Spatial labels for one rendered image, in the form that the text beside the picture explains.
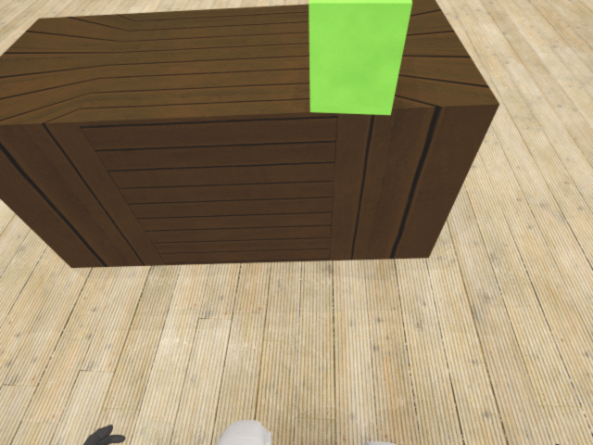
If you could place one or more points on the carton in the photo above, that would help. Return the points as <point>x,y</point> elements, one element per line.
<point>355,52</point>

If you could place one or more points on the left robot thigh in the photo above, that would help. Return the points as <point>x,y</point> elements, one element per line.
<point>245,432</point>

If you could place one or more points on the left robot hand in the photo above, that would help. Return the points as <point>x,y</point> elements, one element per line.
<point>102,437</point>

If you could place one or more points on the pedestal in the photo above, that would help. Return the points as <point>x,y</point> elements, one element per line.
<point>186,137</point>

